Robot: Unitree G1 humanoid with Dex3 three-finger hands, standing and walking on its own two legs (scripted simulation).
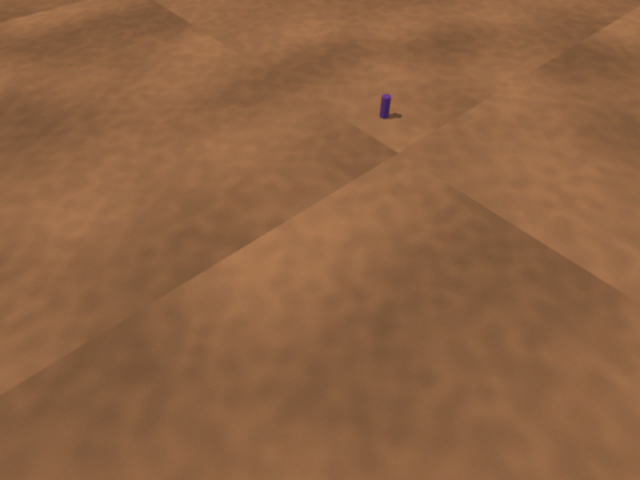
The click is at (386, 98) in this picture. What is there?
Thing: slim round
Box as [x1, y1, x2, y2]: [380, 94, 390, 118]
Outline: 383,94 381,99 380,117 386,118 388,115 390,95
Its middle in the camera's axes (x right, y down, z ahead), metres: +0.36 -0.71 +2.17
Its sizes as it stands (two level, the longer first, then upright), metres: 0.049 0.049 0.123
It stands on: the floor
